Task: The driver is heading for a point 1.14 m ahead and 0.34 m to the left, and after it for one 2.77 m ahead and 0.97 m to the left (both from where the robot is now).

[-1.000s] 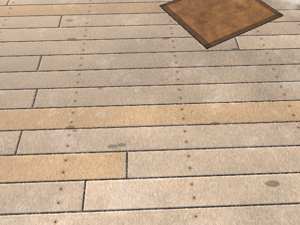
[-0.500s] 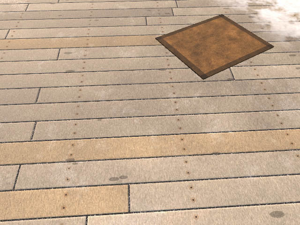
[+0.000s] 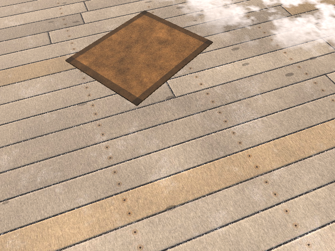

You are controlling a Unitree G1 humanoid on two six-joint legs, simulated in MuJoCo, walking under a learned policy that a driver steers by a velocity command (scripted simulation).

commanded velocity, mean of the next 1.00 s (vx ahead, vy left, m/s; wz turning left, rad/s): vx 0.99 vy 0.00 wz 0.65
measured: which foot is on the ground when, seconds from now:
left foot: up 0.00-0.36, down 0.38-0.80, up 0.82-1.00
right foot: down 0.00-0.38, up 0.40-0.78, down 0.80-1.00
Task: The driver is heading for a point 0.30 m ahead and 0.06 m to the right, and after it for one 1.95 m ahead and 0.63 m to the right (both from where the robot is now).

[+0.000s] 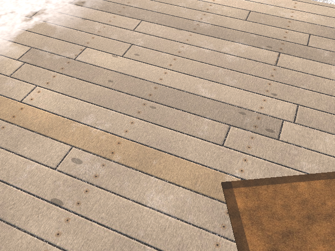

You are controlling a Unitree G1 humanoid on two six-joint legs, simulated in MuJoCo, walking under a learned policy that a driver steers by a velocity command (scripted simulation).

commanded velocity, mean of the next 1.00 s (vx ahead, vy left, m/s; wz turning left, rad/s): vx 1.00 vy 0.00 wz -0.56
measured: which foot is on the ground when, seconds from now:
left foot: up 0.00-0.22, down 0.24-0.68, up 0.70-1.00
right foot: down 0.00-0.24, up 0.26-0.64, down 0.66-1.00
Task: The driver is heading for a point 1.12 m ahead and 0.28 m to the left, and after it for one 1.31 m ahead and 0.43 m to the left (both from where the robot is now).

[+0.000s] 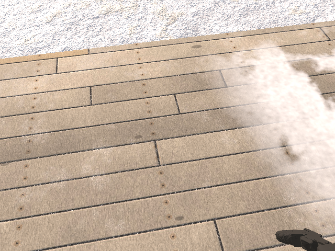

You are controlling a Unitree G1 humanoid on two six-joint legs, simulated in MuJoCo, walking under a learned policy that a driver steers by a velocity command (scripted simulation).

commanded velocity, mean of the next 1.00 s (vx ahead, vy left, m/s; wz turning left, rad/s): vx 1.00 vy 0.00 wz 0.42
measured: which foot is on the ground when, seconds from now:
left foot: up 0.00-0.10, down 0.12-0.56, up 0.58-0.94, down 0.96-1.00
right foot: down 0.00-0.14, up 0.16-0.54, down 0.56-0.96, up 0.98-1.00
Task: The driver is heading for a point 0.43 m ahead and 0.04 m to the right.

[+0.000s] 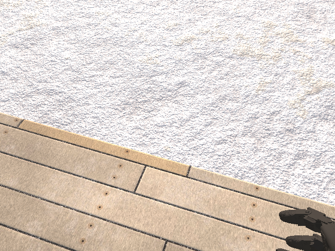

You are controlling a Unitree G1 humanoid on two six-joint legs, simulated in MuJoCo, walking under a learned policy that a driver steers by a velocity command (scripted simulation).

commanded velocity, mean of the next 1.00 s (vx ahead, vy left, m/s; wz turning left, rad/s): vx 0.43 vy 0.00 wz -0.30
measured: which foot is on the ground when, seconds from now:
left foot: down 0.00-0.34, up 0.36-0.74, down 0.76-1.00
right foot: up 0.00-0.32, down 0.34-1.00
